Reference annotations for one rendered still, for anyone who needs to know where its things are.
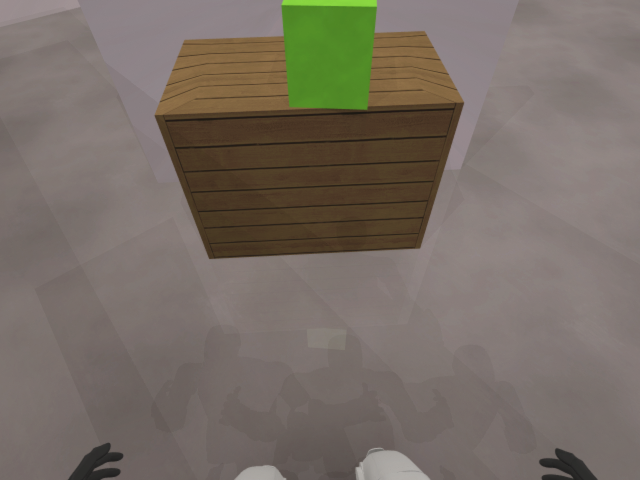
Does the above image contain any right robot thigh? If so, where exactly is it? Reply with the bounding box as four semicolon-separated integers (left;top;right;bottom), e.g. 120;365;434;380
355;450;430;480

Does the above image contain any pedestal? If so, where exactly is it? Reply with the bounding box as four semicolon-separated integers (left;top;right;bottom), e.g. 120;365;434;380
155;31;464;259

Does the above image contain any right robot shin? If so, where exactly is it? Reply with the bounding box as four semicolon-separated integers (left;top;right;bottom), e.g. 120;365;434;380
366;448;384;457

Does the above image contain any left robot hand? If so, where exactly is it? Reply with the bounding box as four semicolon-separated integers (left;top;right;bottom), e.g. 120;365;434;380
68;443;123;480

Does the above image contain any right robot hand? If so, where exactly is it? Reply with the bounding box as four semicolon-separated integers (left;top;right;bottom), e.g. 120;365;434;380
539;448;598;480

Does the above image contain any carton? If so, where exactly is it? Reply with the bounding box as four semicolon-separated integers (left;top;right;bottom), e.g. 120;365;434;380
281;0;377;110

